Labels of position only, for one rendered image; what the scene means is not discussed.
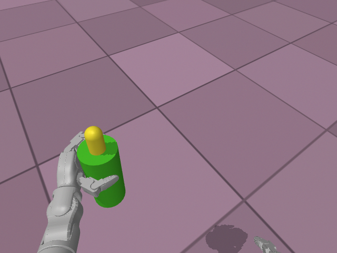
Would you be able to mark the right robot hand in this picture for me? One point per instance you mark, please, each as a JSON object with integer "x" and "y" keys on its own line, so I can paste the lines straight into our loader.
{"x": 266, "y": 246}

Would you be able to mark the left robot arm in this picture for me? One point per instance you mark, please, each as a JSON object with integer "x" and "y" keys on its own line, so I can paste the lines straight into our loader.
{"x": 64, "y": 214}

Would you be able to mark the left robot hand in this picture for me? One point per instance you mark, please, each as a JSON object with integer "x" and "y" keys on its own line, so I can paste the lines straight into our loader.
{"x": 70, "y": 172}

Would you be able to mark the bottle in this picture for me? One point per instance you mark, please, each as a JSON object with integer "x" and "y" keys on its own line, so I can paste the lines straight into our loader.
{"x": 99, "y": 157}

